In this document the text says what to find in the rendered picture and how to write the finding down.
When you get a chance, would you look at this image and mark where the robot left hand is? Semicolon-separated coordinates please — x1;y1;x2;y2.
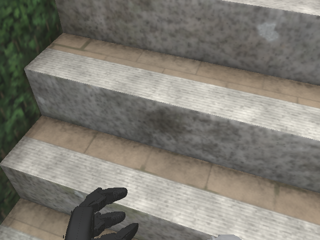
63;187;139;240

